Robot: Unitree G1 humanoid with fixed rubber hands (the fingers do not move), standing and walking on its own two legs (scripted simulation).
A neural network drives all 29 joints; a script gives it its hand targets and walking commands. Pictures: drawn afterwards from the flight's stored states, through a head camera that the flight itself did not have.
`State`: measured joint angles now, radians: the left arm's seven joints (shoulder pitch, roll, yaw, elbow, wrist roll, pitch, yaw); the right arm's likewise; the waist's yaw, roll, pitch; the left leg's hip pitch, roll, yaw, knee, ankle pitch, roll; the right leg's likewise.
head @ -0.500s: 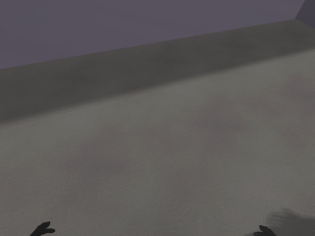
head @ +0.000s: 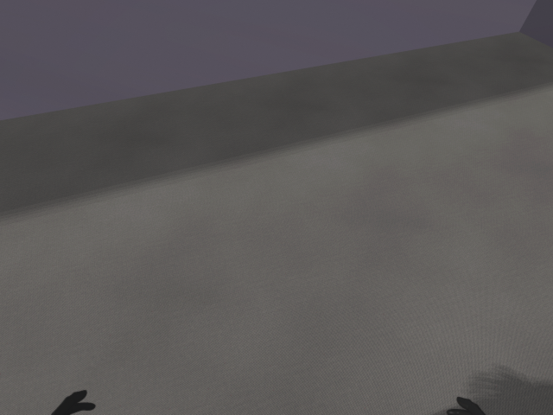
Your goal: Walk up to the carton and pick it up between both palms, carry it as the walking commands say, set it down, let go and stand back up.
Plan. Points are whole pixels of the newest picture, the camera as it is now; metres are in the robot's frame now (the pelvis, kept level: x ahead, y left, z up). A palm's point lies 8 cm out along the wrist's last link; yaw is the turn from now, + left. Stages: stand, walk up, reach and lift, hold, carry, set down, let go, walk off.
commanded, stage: stand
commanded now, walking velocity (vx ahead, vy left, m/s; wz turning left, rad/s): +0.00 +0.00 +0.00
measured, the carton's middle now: out of the picture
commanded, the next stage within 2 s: walk up in 0.52 s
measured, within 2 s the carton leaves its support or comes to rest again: neither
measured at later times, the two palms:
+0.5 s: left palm out of the picture +0.11 +0.31 -0.10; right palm out of the picture +0.11 -0.31 -0.10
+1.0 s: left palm out of the picture +0.00 +0.26 -0.12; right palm out of the picture +0.13 -0.29 -0.14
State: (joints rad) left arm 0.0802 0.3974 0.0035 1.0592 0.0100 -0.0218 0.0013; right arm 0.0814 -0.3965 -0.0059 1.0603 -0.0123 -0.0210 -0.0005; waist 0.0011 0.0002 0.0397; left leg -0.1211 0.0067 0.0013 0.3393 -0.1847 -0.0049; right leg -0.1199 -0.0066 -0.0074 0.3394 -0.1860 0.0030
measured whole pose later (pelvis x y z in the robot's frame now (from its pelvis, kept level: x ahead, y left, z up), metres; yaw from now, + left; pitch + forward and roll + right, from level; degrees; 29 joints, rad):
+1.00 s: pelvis -0.02 -0.03 -0.01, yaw +12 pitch -1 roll +0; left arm 0.17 0.29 0.04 0.92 0.02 0.03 0.03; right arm 0.12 -0.33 -0.08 0.91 0.00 0.09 0.02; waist 0.00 0.05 0.13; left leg -0.47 0.00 -0.03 1.05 -0.47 -0.06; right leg -0.24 -0.06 -0.09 0.51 -0.26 0.01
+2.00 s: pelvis -0.06 -0.04 -0.01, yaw +42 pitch +0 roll +1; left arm 0.23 0.26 0.06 0.78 0.04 0.03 0.01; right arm 0.13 -0.29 -0.05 0.79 0.00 0.07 0.04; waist 0.02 0.00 0.08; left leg -0.30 0.02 0.06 0.68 -0.43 -0.06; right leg -0.24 -0.15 -0.24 0.52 -0.27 0.02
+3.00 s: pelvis -0.11 -0.06 -0.02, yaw +72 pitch +0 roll +0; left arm 0.21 0.31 0.07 0.83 0.02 0.05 0.01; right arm 0.10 -0.29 -0.05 0.79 -0.02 0.04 0.03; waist 0.02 -0.04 0.10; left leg -0.27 0.00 0.08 0.61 -0.34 0.03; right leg -0.37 -0.15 -0.14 0.85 -0.48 0.07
